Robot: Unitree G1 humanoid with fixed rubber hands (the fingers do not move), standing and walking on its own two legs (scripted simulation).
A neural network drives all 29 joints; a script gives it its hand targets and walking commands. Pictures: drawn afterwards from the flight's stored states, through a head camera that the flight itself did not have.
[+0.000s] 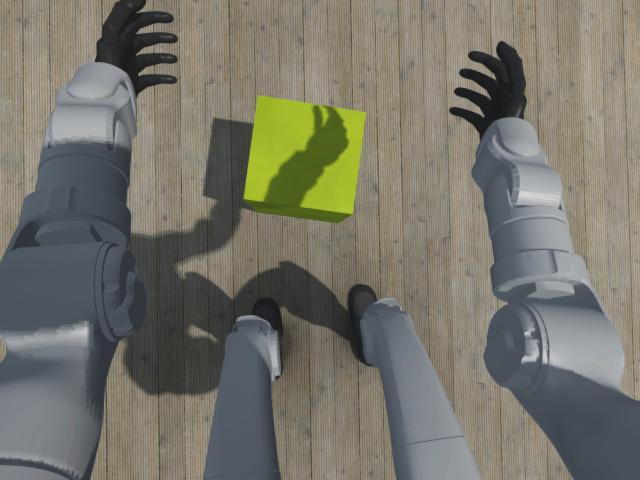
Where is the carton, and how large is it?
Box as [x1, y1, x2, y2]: [244, 95, 365, 222]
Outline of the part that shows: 258,95 245,184 244,199 256,211 332,222 339,222 352,213 365,112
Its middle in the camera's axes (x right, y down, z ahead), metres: -0.04 -0.17 +0.86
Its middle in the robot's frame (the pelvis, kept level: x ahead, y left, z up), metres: +0.52 -0.03 -0.53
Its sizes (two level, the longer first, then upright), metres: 0.210 0.200 0.250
